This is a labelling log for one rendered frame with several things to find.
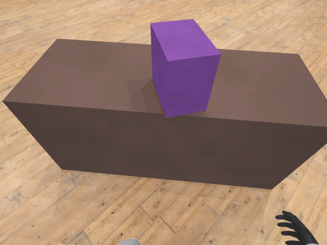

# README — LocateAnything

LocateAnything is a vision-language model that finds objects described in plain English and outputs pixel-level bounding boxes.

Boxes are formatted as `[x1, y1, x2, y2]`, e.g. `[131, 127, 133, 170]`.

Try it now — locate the right robot hand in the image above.
[275, 211, 318, 245]

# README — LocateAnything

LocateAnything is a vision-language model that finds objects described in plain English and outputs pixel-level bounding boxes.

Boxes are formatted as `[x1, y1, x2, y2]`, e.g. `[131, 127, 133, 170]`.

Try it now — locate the pedestal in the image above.
[2, 39, 327, 189]

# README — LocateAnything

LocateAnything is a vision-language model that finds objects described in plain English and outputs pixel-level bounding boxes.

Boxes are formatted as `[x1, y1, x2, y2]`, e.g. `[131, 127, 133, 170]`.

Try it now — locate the carton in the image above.
[150, 19, 221, 118]

